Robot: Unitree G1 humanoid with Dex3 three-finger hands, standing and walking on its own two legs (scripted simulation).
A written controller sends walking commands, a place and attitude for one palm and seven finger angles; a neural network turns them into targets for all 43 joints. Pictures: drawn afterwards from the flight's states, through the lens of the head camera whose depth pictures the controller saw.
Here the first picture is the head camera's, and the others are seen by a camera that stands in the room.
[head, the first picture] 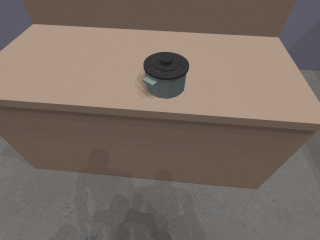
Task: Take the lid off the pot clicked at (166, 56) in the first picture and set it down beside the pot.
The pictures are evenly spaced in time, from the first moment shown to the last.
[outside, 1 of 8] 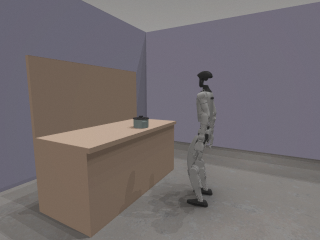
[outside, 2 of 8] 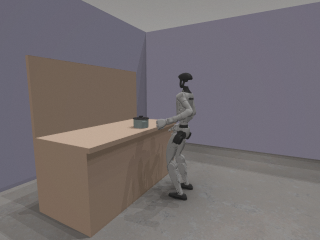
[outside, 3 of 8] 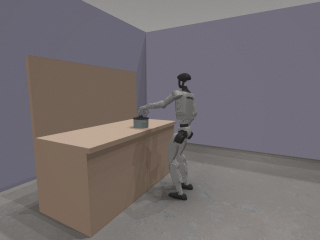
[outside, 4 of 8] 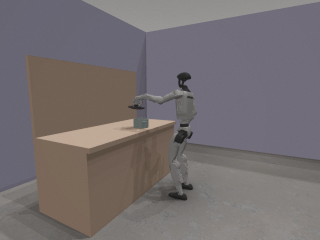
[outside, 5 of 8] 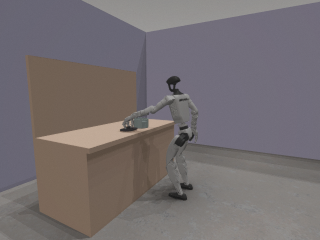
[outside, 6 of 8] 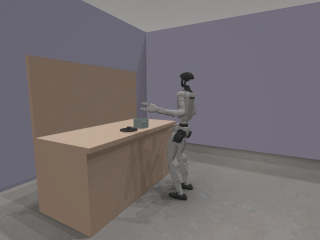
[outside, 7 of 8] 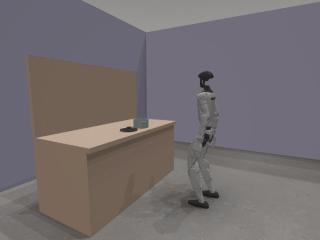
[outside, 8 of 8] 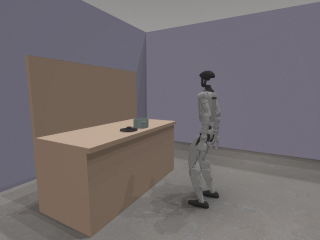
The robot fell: no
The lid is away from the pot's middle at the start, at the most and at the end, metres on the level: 0.00 0.24 0.23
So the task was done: yes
